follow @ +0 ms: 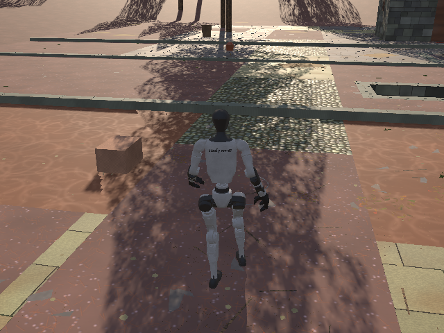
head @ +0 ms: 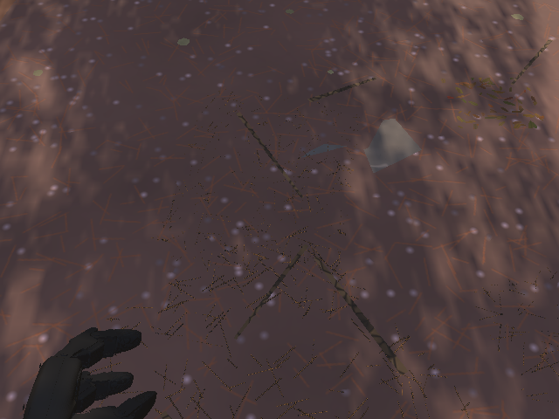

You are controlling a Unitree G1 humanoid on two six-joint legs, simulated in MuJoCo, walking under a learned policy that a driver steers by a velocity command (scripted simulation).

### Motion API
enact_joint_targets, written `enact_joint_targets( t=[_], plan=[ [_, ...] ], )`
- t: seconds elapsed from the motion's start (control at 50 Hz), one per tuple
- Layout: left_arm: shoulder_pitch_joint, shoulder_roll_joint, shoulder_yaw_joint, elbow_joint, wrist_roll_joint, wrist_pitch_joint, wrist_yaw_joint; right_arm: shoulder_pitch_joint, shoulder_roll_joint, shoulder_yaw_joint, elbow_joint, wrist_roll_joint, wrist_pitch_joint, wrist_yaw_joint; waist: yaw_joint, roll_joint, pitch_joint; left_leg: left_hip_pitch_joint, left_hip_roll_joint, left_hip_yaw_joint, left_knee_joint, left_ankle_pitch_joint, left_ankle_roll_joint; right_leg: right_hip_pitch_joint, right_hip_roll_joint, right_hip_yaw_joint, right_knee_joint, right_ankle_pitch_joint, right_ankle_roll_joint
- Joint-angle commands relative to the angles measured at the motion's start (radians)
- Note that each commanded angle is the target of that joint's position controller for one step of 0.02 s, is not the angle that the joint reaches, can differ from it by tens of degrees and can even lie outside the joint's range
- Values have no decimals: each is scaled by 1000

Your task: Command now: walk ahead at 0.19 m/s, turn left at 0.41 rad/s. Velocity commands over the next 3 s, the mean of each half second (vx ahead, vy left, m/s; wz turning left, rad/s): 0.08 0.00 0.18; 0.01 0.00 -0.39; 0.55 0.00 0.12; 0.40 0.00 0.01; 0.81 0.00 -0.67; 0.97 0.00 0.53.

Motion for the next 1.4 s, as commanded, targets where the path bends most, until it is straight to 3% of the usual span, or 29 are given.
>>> enact_joint_targets(
  t=[0.02,0.06,0.08,0.1,0.12,0.14,0.18,0.22,0.26,0.36,0.42,0.44,0.52,0.6,0.64,0.72,0.76,0.82,0.9,0.92,0.94,0.96,0.98,1.02,1.08,1.24,1.26,1.32,1.4],
  plan=[
    [39,94,34,-50,5,-6,-8,25,-98,-28,-53,-14,8,-27,38,135,-161,-39,195,-145,32,507,-5,283,56,-70,-90,109,-23],
    [136,105,47,-18,19,-22,-8,-29,-74,-21,-75,-22,11,-25,103,129,-185,29,178,-141,200,497,-29,364,17,-67,-210,219,-72],
    [211,129,50,-7,34,-27,-3,-25,-38,-7,-98,-34,9,-17,120,43,-276,-38,125,-88,405,284,-63,554,-109,31,-177,516,-133],
    [246,138,43,-11,64,-17,2,126,-7,7,-86,-26,3,-9,74,-211,-364,-289,-11,-53,699,-433,-129,822,-375,345,-111,928,-370],
    [259,122,49,-9,31,-3,-2,225,-90,1,-64,-22,-1,11,54,-218,-468,-344,46,-85,838,-466,-141,842,-483,563,-136,709,-463],
    [206,90,44,-33,10,8,1,135,-156,-18,-48,-12,18,13,89,-87,-387,-379,84,-69,918,-390,-169,763,-419,499,-157,460,-436],
    [153,65,26,-37,6,40,2,-17,-149,-23,-73,-20,61,-6,96,25,-236,-389,116,0,904,-284,-193,536,-294,339,-220,110,-341],
    [102,65,21,-26,15,61,-4,-5,-87,-10,-75,-22,74,-3,43,-32,-145,-266,148,77,729,-228,-197,326,-174,200,-285,-33,-271],
    [112,65,29,-10,13,71,-7,9,-26,7,-64,-26,63,-3,45,-92,-159,-163,153,140,522,-227,-201,298,-114,111,-301,-8,-257],
    [180,92,46,23,0,86,2,-30,-40,6,-46,-27,55,2,81,-132,-187,-44,186,131,194,-81,-156,349,-168,177,-308,-272,-285],
    [234,69,38,54,-5,88,6,-34,-52,2,-39,-50,48,12,68,-90,-133,83,204,127,26,28,-83,221,-126,147,-307,-525,-188],
    [252,63,39,52,3,81,3,-47,-100,-8,-46,-64,45,10,91,-4,-111,68,271,60,31,-16,-43,178,-79,84,-270,-545,-138],
    [211,19,41,61,12,72,6,-95,-18,16,-25,-61,1,17,117,161,-46,-220,296,-9,-128,-283,-38,406,5,-65,-114,-243,-74],
    [236,35,52,87,5,74,7,-56,-24,17,-7,-45,-18,12,111,88,-21,-204,264,28,-91,-205,-67,410,-16,-36,-128,-228,-102],
    [198,75,65,71,-10,77,6,-32,-86,-10,-8,-34,-14,-3,81,81,-2,-108,269,43,-54,-111,-51,278,7,-37,-86,-212,-113],
    [201,68,75,31,-23,94,-6,-31,-118,-37,-28,-36,7,-35,66,195,-55,27,498,-91,-53,285,91,100,16,-104,179,-370,-93],
    [171,67,80,4,-23,106,-15,-55,-105,-38,-52,-37,7,-44,49,162,-57,86,590,-126,-45,492,148,-9,-39,-107,366,-554,-78],
    [182,47,71,-6,-36,125,-29,-125,-134,-55,-71,-20,16,-38,63,134,-73,109,537,12,-16,556,85,27,-77,-142,303,-472,-61],
    [302,100,105,14,-42,133,-43,-139,-115,-54,-72,-5,26,-21,111,108,-144,19,419,240,209,518,-21,350,39,-249,-2,-214,-108],
    [363,163,130,11,-33,129,-29,-108,-92,-48,-72,-14,15,-14,140,-31,-159,-149,344,297,440,299,-106,521,-4,-71,-120,83,-179],
    [375,335,160,-29,-7,114,-19,-146,-10,-21,-150,-64,6,-7,107,-338,-187,-510,133,263,763,-413,-201,683,-314,496,-202,445,-407],
    [414,270,136,-40,19,92,-30,-186,-48,-24,-149,-52,-6,-1,166,-197,-323,-522,138,49,905,-463,-181,713,-378,578,-242,370,-487],
    [346,238,126,-51,13,75,-29,-205,-71,-28,-152,-29,-9,1,136,-107,-253,-549,159,35,915,-381,-161,667,-342,482,-228,291,-447],
    [227,176,107,-70,-32,85,-7,-196,-95,-36,-115,-41,-2,-18,94,8,-189,-531,215,54,806,-210,-160,568,-250,299,-214,185,-329],
    [267,141,89,-62,-35,87,9,-151,-82,-40,-100,-28,-10,17,87,-74,-208,-440,223,117,654,-28,-157,493,-161,272,-347,-522,-296],
    [347,165,86,0,-8,15,4,-216,-79,-30,-111,-3,-60,34,149,-100,-63,-644,284,115,436,172,-136,594,-270,244,-472,-594,-285],
    [418,164,84,21,25,30,-16,-200,-62,-23,-91,-101,-13,73,156,-77,-67,-609,240,147,461,127,-145,567,-233,180,-515,-629,-256],
    [387,151,80,21,29,28,-24,-185,-73,-36,-94,-68,18,108,140,-90,-5,-671,210,81,535,158,-148,558,-252,83,-524,-570,-227],
    [385,147,80,47,27,4,-8,-185,-82,-38,-101,-73,10,120,120,-47,9,-741,235,71,561,182,-138,645,-300,-4,-536,-514,-221]
  ],
)
Next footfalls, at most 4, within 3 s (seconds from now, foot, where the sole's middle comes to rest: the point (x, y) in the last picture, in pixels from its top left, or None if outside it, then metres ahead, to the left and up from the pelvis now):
0.08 right None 0.25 -0.11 -0.77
0.42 left None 0.15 0.11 -0.77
0.92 right None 0.22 -0.15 -0.77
1.62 left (232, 352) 0.60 0.07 -0.77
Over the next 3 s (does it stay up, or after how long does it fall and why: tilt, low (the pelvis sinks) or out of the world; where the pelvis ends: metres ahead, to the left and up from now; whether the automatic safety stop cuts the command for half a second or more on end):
stays up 1.44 -0.22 0.00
